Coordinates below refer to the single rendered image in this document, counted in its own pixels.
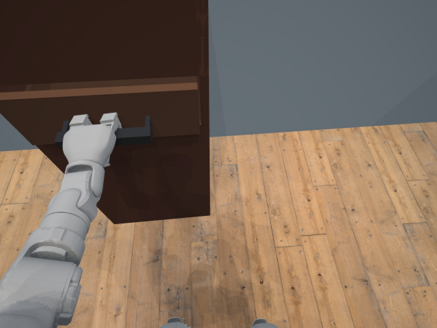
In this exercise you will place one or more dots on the robot left shin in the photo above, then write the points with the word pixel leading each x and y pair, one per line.
pixel 174 319

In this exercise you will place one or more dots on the cabinet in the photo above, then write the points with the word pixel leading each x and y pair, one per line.
pixel 64 41

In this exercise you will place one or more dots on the handle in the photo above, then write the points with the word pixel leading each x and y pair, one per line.
pixel 124 136

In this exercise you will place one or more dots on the left robot forearm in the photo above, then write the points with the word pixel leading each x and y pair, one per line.
pixel 63 229

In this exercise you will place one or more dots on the robot left hand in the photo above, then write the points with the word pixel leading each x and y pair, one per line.
pixel 91 142

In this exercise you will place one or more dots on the left robot upper arm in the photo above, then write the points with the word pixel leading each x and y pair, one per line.
pixel 40 293

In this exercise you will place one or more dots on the drawer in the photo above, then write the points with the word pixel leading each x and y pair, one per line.
pixel 39 112

